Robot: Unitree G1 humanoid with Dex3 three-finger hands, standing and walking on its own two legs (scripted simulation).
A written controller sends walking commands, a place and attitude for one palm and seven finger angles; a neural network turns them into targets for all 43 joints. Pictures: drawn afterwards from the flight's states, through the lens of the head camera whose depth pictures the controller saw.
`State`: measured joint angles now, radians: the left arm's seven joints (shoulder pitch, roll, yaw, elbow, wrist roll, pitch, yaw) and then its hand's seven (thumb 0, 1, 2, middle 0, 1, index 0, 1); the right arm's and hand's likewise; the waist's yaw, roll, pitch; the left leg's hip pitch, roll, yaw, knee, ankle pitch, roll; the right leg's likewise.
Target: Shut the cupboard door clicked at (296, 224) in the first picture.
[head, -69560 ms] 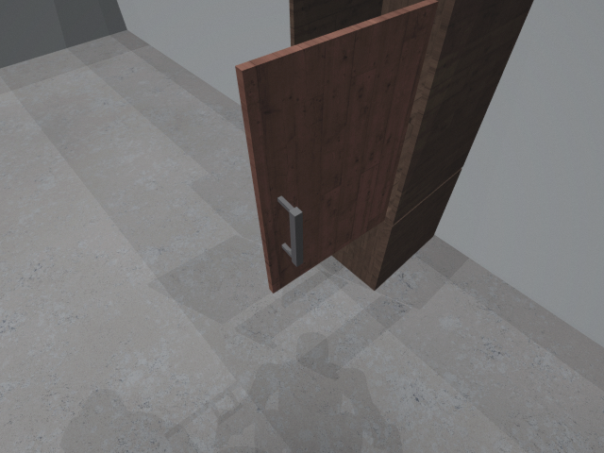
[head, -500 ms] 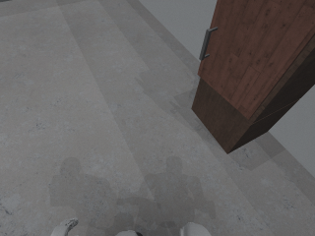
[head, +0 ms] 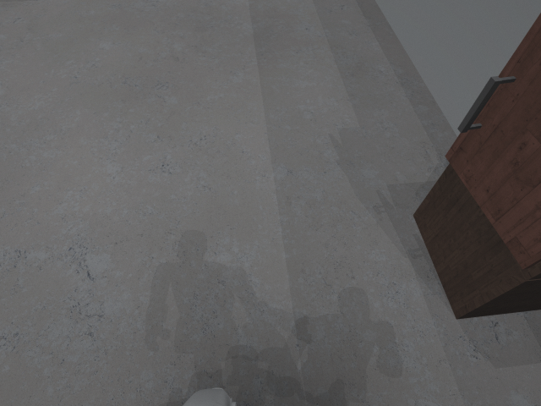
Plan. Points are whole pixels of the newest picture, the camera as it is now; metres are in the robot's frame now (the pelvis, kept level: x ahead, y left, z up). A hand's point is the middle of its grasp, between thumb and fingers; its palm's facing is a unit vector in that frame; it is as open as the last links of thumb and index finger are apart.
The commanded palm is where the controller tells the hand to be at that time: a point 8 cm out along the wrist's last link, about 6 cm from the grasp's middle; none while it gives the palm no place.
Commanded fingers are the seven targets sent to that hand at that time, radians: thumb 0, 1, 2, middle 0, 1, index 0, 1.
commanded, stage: walk to a spot facing it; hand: left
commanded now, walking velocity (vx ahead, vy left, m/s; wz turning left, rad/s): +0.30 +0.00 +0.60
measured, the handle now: (484, 105) +0.83 -0.51 -0.09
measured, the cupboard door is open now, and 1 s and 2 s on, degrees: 6 6 6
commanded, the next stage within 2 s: turn to face it in 1.20 s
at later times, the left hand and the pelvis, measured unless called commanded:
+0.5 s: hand (157, 374) +0.17 +0.20 -0.14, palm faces +0.27 -0.92 -0.30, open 7.4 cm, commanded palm none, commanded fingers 0.00 0.90 0.90 -0.20 -0.30 -0.20 -0.30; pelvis +0.13 -0.03 +0.00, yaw +17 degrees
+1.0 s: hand (141, 362) +0.19 +0.24 -0.18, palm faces +0.59 -0.78 -0.21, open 7.4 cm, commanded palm none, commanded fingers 0.00 0.90 0.90 -0.20 -0.30 -0.20 -0.30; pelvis +0.30 +0.08 -0.01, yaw +33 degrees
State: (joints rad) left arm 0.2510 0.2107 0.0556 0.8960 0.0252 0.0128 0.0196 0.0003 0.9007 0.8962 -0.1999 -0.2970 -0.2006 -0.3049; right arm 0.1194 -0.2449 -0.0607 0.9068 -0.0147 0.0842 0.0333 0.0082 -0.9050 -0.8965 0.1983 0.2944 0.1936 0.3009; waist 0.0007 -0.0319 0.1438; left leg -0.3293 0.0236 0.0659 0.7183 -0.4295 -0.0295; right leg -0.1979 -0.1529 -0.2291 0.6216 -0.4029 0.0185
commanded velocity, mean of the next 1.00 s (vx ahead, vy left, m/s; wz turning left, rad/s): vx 0.33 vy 0.00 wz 0.52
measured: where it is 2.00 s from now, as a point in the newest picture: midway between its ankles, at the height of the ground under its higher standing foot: (227, 285)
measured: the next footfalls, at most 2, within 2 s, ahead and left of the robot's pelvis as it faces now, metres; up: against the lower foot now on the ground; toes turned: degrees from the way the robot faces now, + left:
left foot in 0.02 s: +0.04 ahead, +0.13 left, +0.00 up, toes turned +5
right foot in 0.38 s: +0.21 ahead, -0.12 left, +0.00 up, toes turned +7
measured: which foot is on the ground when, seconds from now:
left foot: up 0.00-0.00, down 0.02-0.38, up 0.40-0.84, down 0.86-1.00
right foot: down 0.00-0.02, up 0.04-0.36, down 0.38-0.86, up 0.88-1.00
